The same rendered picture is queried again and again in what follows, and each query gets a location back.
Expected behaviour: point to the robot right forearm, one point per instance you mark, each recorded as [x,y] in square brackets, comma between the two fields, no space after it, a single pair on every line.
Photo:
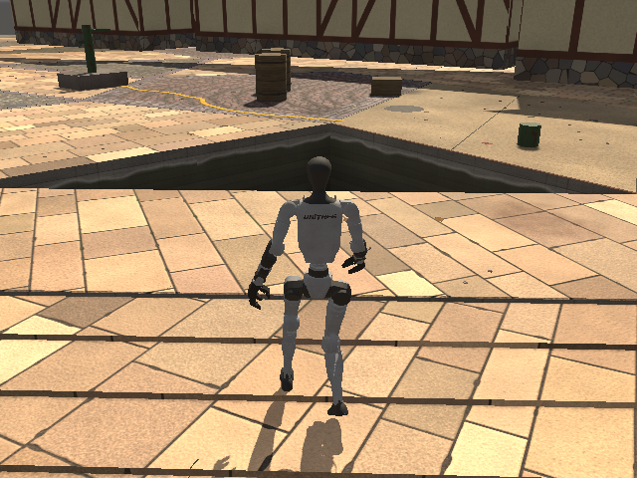
[360,257]

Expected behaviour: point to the robot thigh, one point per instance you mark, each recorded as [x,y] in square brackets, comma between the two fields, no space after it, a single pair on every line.
[294,287]
[335,311]

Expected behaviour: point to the robot right thigh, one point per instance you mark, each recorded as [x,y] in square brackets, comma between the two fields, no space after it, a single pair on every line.
[335,311]

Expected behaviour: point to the left robot hand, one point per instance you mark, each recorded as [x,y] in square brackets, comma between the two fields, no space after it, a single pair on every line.
[253,294]

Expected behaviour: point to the robot right upper arm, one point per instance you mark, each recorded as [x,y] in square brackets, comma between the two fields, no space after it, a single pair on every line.
[350,210]

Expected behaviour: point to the robot left upper arm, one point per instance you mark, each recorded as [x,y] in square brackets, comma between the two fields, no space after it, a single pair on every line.
[288,210]

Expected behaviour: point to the robot left forearm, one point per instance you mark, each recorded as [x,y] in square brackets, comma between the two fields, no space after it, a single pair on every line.
[265,266]

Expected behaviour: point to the robot left thigh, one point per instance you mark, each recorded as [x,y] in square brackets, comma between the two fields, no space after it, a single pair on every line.
[294,287]

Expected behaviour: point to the right robot hand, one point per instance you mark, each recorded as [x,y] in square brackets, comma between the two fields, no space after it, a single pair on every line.
[349,262]

